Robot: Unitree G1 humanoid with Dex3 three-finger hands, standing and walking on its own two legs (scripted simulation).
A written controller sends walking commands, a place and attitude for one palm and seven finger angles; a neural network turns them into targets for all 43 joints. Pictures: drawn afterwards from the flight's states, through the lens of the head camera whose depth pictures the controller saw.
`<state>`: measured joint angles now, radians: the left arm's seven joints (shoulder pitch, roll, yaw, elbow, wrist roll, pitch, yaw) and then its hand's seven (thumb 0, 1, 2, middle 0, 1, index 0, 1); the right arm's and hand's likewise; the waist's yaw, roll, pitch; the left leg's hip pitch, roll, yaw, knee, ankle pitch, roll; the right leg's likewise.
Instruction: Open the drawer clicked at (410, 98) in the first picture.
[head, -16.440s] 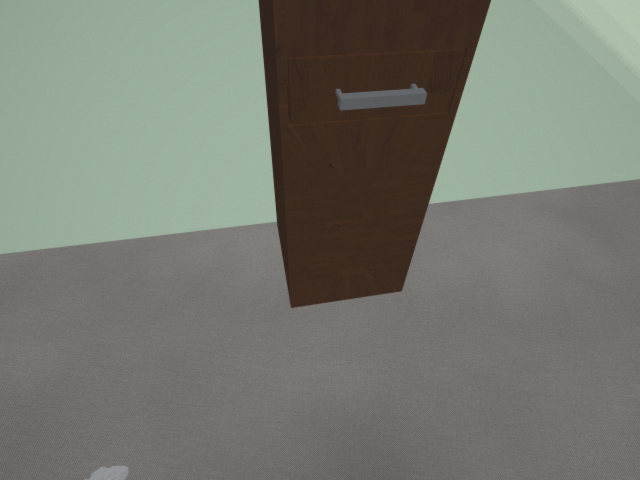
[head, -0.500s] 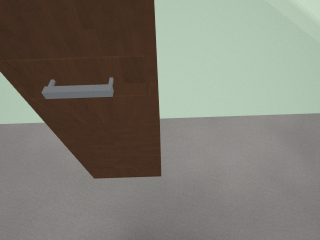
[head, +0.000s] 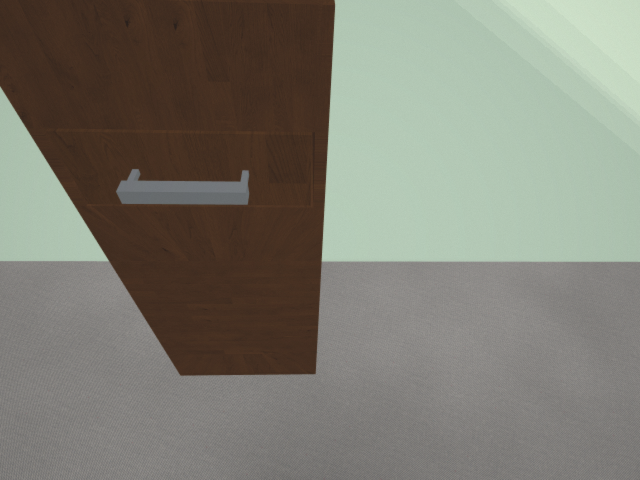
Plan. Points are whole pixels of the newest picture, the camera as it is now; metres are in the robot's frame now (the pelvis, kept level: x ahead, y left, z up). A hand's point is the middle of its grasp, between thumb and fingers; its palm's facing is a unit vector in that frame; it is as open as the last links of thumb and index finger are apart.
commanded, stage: come to a stop and stand still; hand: left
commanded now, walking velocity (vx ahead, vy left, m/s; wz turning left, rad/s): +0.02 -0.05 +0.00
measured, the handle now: (187, 183) +0.51 +0.25 +0.07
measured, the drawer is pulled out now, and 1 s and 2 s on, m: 0.00 0.00 0.00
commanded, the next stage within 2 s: look again from close up in 0.64 s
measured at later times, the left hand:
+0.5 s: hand out of the picture -0.02 +0.08 -0.18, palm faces +0.08 -0.99 -0.15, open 7.4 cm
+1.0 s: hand out of the picture -0.02 +0.14 -0.19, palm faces +0.04 -0.98 -0.18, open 7.4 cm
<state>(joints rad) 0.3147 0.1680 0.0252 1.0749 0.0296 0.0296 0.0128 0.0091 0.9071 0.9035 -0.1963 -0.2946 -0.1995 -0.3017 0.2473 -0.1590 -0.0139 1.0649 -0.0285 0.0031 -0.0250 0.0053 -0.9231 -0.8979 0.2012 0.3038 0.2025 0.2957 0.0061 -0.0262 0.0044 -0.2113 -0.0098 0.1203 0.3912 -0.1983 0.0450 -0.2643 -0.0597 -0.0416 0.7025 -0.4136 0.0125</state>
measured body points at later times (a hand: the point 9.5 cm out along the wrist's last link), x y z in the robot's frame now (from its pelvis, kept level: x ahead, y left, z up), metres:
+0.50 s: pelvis +0.02 -0.06 +0.00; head +0.02 -0.06 +0.45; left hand -0.02 +0.13 -0.16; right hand +0.00 -0.26 -0.17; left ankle +0.01 +0.09 -0.74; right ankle -0.04 -0.12 -0.74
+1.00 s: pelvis -0.01 -0.02 -0.01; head -0.01 -0.01 +0.44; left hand -0.03 +0.19 -0.18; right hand +0.01 -0.25 -0.16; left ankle +0.01 +0.07 -0.74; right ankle -0.04 -0.12 -0.74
